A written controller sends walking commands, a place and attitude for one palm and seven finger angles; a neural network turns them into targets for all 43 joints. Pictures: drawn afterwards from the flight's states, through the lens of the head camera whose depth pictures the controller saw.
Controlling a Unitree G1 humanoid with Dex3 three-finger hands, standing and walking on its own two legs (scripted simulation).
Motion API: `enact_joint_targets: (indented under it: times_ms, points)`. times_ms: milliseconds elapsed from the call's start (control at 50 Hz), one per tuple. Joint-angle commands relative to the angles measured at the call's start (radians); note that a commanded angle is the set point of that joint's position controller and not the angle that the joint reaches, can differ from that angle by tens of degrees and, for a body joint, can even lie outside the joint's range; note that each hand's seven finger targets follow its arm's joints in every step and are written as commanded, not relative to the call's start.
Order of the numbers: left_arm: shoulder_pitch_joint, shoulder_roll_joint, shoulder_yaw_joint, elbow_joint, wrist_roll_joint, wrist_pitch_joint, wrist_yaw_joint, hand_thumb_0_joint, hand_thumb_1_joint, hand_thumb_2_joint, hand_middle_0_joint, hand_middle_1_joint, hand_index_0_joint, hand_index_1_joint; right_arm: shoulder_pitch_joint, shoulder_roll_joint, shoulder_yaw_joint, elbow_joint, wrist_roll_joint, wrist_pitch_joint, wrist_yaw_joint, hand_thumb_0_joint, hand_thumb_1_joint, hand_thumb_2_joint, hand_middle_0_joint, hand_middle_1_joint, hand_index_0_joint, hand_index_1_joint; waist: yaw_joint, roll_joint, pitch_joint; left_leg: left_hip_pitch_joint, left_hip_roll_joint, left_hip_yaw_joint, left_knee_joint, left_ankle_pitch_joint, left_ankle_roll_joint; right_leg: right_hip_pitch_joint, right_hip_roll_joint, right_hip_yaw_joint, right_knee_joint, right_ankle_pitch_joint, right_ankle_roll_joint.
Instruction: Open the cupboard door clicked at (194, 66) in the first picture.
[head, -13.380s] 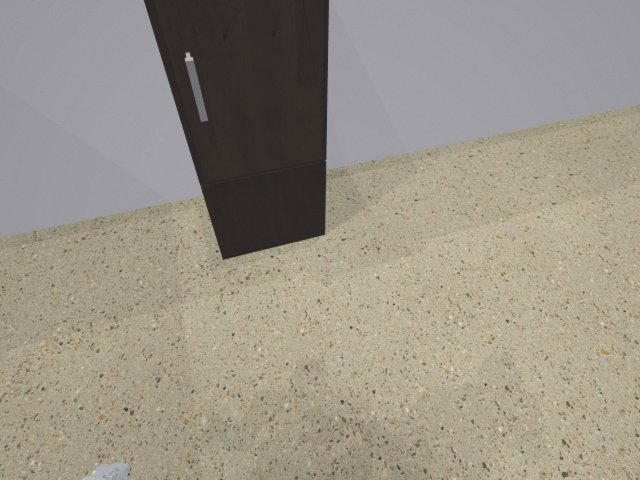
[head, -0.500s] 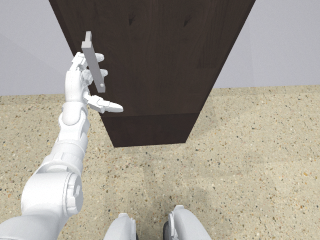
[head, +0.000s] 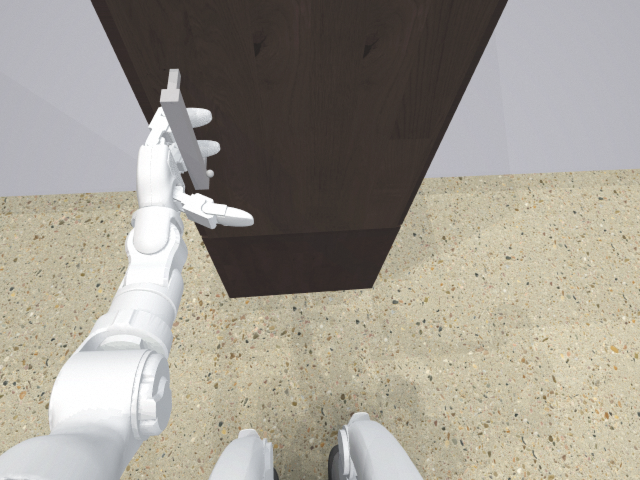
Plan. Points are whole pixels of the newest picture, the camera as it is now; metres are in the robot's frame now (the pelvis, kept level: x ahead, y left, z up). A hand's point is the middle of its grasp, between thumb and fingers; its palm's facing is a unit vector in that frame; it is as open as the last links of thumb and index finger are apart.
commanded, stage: slide the fingers in behind the handle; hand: left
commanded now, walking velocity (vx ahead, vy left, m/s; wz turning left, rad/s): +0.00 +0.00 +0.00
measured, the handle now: (189, 135) +0.54 +0.14 +0.06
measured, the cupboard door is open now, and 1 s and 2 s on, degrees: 0 0 41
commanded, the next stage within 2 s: close the thumb around the handle in 0.06 s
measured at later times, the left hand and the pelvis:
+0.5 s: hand (209, 173) +0.48 +0.11 +0.05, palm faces +0.03 -1.00 -0.01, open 10.9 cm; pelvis +0.00 +0.00 +0.00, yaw +0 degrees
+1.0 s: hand (208, 175) +0.48 +0.11 +0.05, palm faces +0.03 -1.00 -0.01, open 5.7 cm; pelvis +0.00 +0.00 +0.00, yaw +0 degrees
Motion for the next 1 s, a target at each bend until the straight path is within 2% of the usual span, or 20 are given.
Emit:
enact_joint_targets:
  times_ms: [0,20,40,140,200,300,340,360,440,480,520,640,780,820,840,880,920,940,960,980]
  points:
    - [-0.432,0.131,-0.005,-0.204,0.003,-0.074,-0.005,0.000,-0.500,0.300,-0.300,-1.200,-0.300,-1.200,0.139,-0.157,-0.062,-0.062,0.004,-0.022,-0.015,0.000,-0.900,-0.900,0.200,0.300,0.200,0.300,-0.029,0.010,-0.458,0.231,-0.011,-0.047,-0.104,0.367,-0.002,0.309,0.006,0.060,-0.115,0.378,0.026]
    - [-0.422,0.152,0.008,-0.201,0.010,-0.074,-0.005,0.000,-0.500,0.300,-0.300,-1.200,-0.300,-1.200,0.137,-0.159,-0.061,-0.062,0.005,-0.020,-0.016,0.000,-0.900,-0.900,0.200,0.300,0.200,0.300,-0.016,0.033,-0.463,0.235,-0.011,-0.046,-0.107,0.372,-0.007,0.307,0.005,0.060,-0.112,0.377,0.024]
    - [-0.442,0.119,-0.023,-0.209,0.009,-0.073,-0.007,0.000,-0.500,0.300,-0.300,-1.200,-0.300,-1.200,0.131,-0.154,-0.060,-0.063,0.006,-0.019,-0.015,0.000,-0.900,-0.900,0.200,0.300,0.200,0.300,-0.030,0.034,-0.465,0.238,-0.012,-0.046,-0.102,0.368,-0.005,0.296,0.005,0.060,-0.113,0.373,0.026]
    - [-0.444,0.108,-0.029,-0.191,0.009,-0.069,-0.005,0.000,-0.500,0.300,-0.300,-1.200,-0.300,-1.200,0.133,-0.155,-0.062,-0.060,0.006,-0.018,-0.014,0.000,-0.900,-0.900,0.200,0.300,0.200,0.300,-0.032,0.023,-0.458,0.246,-0.010,-0.052,-0.103,0.374,-0.007,0.286,0.005,0.054,-0.112,0.369,0.025]
    - [-0.456,0.128,-0.017,-0.207,0.008,-0.071,-0.005,0.000,-0.332,0.372,-0.312,-1.218,-0.312,-1.218,0.134,-0.158,-0.063,-0.064,0.005,-0.018,-0.017,0.000,-0.900,-0.900,0.200,0.300,0.200,0.300,-0.033,0.028,-0.471,0.241,-0.013,-0.049,-0.098,0.374,-0.003,0.298,0.005,0.060,-0.111,0.377,0.024]
    - [-0.444,0.093,-0.041,-0.223,0.003,-0.070,-0.007,0.000,-0.052,0.492,-0.332,-1.248,-0.332,-1.248,0.133,-0.154,-0.063,-0.064,0.005,-0.019,-0.013,0.000,-0.900,-0.900,0.200,0.300,0.200,0.300,-0.033,0.039,-0.481,0.272,-0.009,-0.054,-0.100,0.404,-0.007,0.287,0.007,0.051,-0.107,0.389,0.023]
    - [-0.417,0.115,-0.022,-0.223,0.007,-0.071,-0.004,0.000,0.060,0.540,-0.340,-1.260,-0.340,-1.260,0.132,-0.157,-0.066,-0.061,0.005,-0.016,-0.012,0.000,-0.900,-0.900,0.200,0.300,0.200,0.300,-0.018,0.037,-0.492,0.280,-0.007,-0.054,-0.100,0.414,-0.010,0.292,0.006,0.051,-0.107,0.392,0.022]
    - [-0.423,0.081,-0.053,-0.220,0.007,-0.070,-0.006,0.000,0.116,0.564,-0.344,-1.266,-0.344,-1.266,0.128,-0.154,-0.064,-0.064,0.006,-0.016,-0.011,0.000,-0.900,-0.900,0.200,0.300,0.200,0.300,-0.029,0.019,-0.473,0.268,-0.008,-0.057,-0.104,0.395,-0.009,0.285,0.007,0.049,-0.111,0.377,0.024]
    - [-0.425,0.110,-0.030,-0.214,0.009,-0.070,0.001,0.000,0.340,0.660,-0.360,-1.290,-0.360,-1.290,0.129,-0.157,-0.064,-0.058,0.006,-0.017,-0.012,0.000,-0.900,-0.900,0.200,0.300,0.200,0.300,-0.027,0.024,-0.469,0.254,-0.009,-0.052,-0.102,0.385,-0.007,0.292,0.006,0.055,-0.113,0.378,0.025]
    - [-0.434,0.078,-0.053,-0.224,0.009,-0.072,-0.001,0.000,0.452,0.708,-0.368,-1.302,-0.368,-1.302,0.127,-0.151,-0.065,-0.061,0.005,-0.020,-0.010,0.000,-0.900,-0.900,0.200,0.300,0.200,0.300,-0.030,0.029,-0.464,0.250,-0.013,-0.046,-0.103,0.372,-0.005,0.298,0.006,0.057,-0.120,0.376,0.026]
    - [-0.431,0.109,-0.029,-0.233,0.008,-0.077,0.000,0.000,0.564,0.756,-0.376,-1.314,-0.376,-1.314,0.134,-0.155,-0.066,-0.059,0.004,-0.020,-0.012,0.000,-0.900,-0.900,0.200,0.300,0.200,0.300,-0.023,0.033,-0.498,0.269,-0.011,-0.050,-0.100,0.402,-0.007,0.307,0.006,0.057,-0.110,0.396,0.024]
    - [-0.420,0.126,-0.016,-0.231,0.002,-0.071,-0.011,0.000,0.900,0.900,-0.400,-1.350,-0.400,-1.350,0.132,-0.154,-0.062,-0.059,0.007,-0.018,-0.013,0.000,-0.900,-0.900,0.200,0.300,0.200,0.300,-0.020,0.023,-0.463,0.239,-0.012,-0.045,-0.105,0.389,-0.006,0.324,0.006,0.059,-0.114,0.402,0.025]
    - [-0.366,0.112,-0.020,-0.257,-0.004,-0.073,-0.011,0.000,0.900,0.900,-0.400,-1.350,-0.400,-1.350,0.130,-0.154,-0.068,-0.065,0.009,-0.020,-0.011,0.000,-0.900,-0.900,0.200,0.300,0.200,0.300,-0.009,0.013,-0.484,0.265,-0.008,-0.046,-0.109,0.418,-0.009,0.333,0.008,0.056,-0.116,0.418,0.024]
    - [-0.396,0.082,-0.051,-0.261,0.002,-0.074,-0.011,0.000,0.900,0.900,-0.400,-1.350,-0.400,-1.350,0.126,-0.150,-0.067,-0.062,0.008,-0.021,-0.009,0.000,-0.900,-0.900,0.200,0.300,0.200,0.300,-0.019,0.049,-0.467,0.279,-0.008,-0.048,-0.107,0.419,-0.011,0.299,0.007,0.053,-0.114,0.408,0.023]
    - [-0.394,0.084,-0.047,-0.240,0.006,-0.071,-0.007,0.000,0.900,0.900,-0.400,-1.350,-0.400,-1.350,0.131,-0.152,-0.068,-0.057,0.008,-0.021,-0.009,0.000,-0.900,-0.900,0.200,0.300,0.200,0.300,-0.022,0.025,-0.448,0.277,-0.006,-0.053,-0.109,0.415,-0.012,0.289,0.007,0.048,-0.114,0.398,0.023]
    - [-0.374,0.097,-0.034,-0.257,0.005,-0.075,-0.002,0.000,0.900,0.900,-0.400,-1.350,-0.400,-1.350,0.128,-0.154,-0.070,-0.063,0.007,-0.021,-0.009,0.000,-0.900,-0.900,0.200,0.300,0.200,0.300,-0.010,0.035,-0.473,0.278,-0.008,-0.049,-0.110,0.416,-0.011,0.306,0.006,0.052,-0.115,0.401,0.022]
    - [-0.405,0.074,-0.059,-0.262,0.010,-0.077,-0.002,0.000,0.900,0.900,-0.400,-1.350,-0.400,-1.350,0.130,-0.151,-0.068,-0.059,0.006,-0.021,-0.008,0.000,-0.900,-0.900,0.200,0.300,0.200,0.300,-0.021,0.053,-0.474,0.299,-0.006,-0.055,-0.106,0.439,-0.013,0.286,0.008,0.049,-0.109,0.409,0.022]
    - [-0.398,0.080,-0.050,-0.250,0.010,-0.075,-0.001,0.000,0.900,0.900,-0.400,-1.350,-0.400,-1.350,0.131,-0.153,-0.070,-0.056,0.006,-0.021,-0.008,0.000,-0.900,-0.900,0.200,0.300,0.200,0.300,-0.023,0.031,-0.470,0.294,-0.004,-0.056,-0.103,0.433,-0.013,0.283,0.008,0.047,-0.109,0.403,0.023]
    - [-0.381,0.160,0.012,-0.226,0.016,-0.074,0.001,0.000,0.900,0.900,-0.400,-1.350,-0.400,-1.350,0.133,-0.163,-0.070,-0.054,0.006,-0.017,-0.012,0.000,-0.900,-0.900,0.200,0.300,0.200,0.300,-0.009,0.016,-0.465,0.264,-0.006,-0.051,-0.102,0.414,-0.011,0.301,0.007,0.054,-0.109,0.399,0.023]
    - [-0.347,0.144,0.002,-0.218,0.014,-0.069,-0.002,0.000,0.900,0.900,-0.400,-1.350,-0.400,-1.350,0.129,-0.158,-0.066,-0.065,0.006,-0.015,-0.013,0.000,-0.900,-0.900,0.200,0.300,0.200,0.300,-0.006,0.000,-0.456,0.241,-0.011,-0.045,-0.110,0.397,-0.007,0.324,0.007,0.058,-0.115,0.398,0.025]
